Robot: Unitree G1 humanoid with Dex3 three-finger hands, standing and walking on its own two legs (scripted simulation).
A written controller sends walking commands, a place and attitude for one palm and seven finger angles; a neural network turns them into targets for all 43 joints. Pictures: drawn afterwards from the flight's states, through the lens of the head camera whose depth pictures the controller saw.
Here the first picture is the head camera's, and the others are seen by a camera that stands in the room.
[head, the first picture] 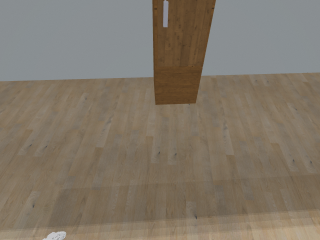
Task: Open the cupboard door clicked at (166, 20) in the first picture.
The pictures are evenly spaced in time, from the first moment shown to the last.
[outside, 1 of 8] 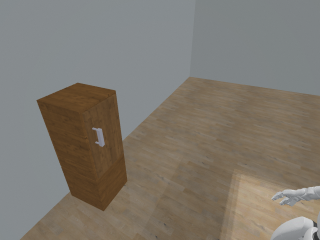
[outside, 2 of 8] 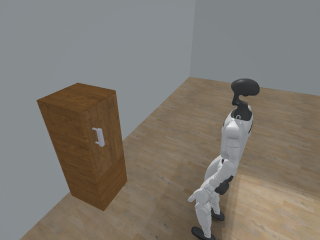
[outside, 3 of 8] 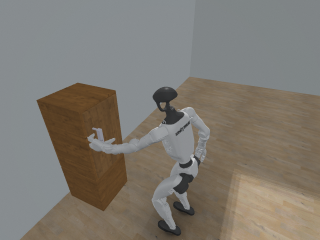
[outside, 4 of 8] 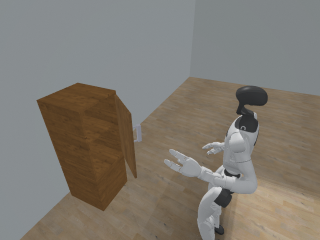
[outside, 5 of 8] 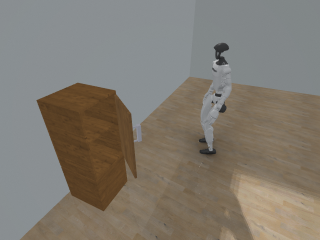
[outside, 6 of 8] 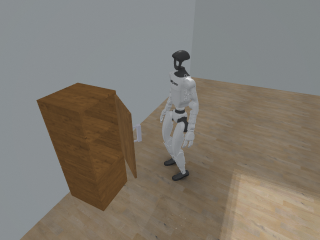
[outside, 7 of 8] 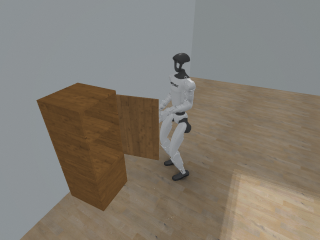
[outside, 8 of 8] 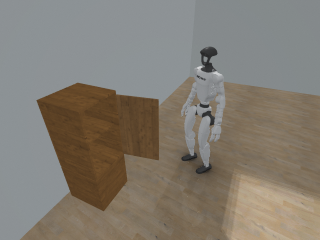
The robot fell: no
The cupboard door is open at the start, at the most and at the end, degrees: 0 101 100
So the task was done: yes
